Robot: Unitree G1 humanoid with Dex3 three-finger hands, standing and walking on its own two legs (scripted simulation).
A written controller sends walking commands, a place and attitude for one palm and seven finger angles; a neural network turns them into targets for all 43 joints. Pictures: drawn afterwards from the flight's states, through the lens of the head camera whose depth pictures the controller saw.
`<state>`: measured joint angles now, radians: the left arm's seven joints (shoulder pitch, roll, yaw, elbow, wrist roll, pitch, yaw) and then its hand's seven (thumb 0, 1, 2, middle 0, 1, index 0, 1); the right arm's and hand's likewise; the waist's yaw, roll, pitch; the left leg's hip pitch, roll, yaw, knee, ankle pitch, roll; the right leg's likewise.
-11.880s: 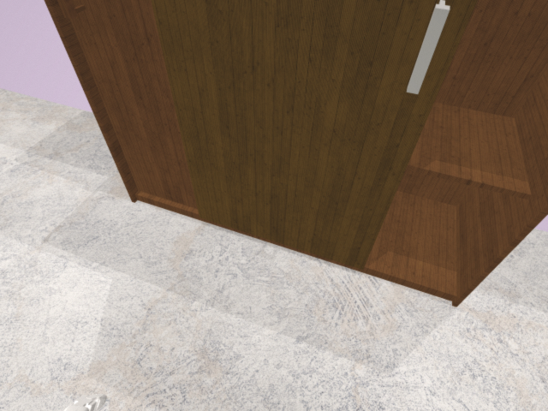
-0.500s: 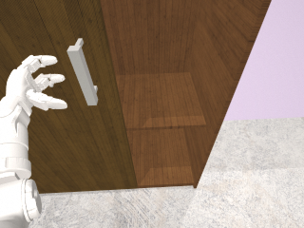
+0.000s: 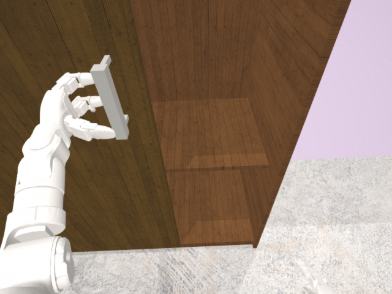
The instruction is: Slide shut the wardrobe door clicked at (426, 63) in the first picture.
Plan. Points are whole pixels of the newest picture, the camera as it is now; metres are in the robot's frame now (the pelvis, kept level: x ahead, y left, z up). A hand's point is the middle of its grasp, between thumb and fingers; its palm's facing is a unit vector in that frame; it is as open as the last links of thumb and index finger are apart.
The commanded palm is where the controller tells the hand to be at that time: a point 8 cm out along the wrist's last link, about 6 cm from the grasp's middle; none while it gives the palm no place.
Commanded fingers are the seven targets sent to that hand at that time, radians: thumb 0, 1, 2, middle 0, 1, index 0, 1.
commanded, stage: feel for the door with the fingertips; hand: left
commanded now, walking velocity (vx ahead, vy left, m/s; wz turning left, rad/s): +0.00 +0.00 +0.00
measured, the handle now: (114, 99) +0.46 +0.19 +0.19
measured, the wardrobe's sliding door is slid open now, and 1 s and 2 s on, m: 0.37 0.37 0.37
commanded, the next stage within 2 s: slide the fingers in behind the handle in 0.18 s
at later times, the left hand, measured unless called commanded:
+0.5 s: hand (93, 108) +0.41 +0.22 +0.20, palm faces +0.08 -1.00 -0.02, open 13.9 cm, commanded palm +0.38 +0.27 +0.20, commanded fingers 0.00 -0.50 0.30 -0.30 -1.20 -0.30 -1.20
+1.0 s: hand (98, 112) +0.40 +0.20 +0.20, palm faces +0.09 -1.00 +0.00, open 14.0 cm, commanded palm +0.38 +0.25 +0.20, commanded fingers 0.00 -0.50 0.30 -0.30 -1.20 -0.30 -1.20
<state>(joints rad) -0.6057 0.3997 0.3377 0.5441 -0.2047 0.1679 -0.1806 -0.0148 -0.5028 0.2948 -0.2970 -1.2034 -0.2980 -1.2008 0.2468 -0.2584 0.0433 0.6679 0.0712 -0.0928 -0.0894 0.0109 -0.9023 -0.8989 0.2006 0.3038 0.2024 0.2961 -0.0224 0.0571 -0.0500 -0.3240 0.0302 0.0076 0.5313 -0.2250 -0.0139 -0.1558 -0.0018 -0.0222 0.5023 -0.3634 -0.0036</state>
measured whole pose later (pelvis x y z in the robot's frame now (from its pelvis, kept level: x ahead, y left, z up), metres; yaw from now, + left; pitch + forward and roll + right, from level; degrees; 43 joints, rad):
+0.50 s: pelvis +0.00 +0.00 +0.00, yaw +0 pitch +2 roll +0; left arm -0.63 0.43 0.35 0.62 -0.21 0.10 -0.22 -0.01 -0.50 0.29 -0.32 -1.22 -0.31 -1.21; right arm 0.32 -0.28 0.02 0.70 0.08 -0.09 -0.08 0.01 -0.90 -0.90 0.20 0.30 0.20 0.30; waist -0.04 0.06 -0.05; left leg -0.34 0.04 0.01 0.54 -0.22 -0.02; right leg -0.17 0.01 -0.02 0.50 -0.36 -0.01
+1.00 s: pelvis -0.01 +0.00 +0.00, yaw +1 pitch +1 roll +0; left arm -0.62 0.37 0.29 0.53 -0.21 0.16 -0.16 -0.01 -0.50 0.29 -0.30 -1.20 -0.30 -1.20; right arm 0.24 -0.27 0.04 0.68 0.08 -0.09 -0.09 0.01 -0.90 -0.90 0.20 0.30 0.20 0.30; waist -0.02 0.05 -0.05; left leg -0.33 0.03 0.00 0.54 -0.22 -0.01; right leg -0.15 0.00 -0.03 0.50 -0.36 0.00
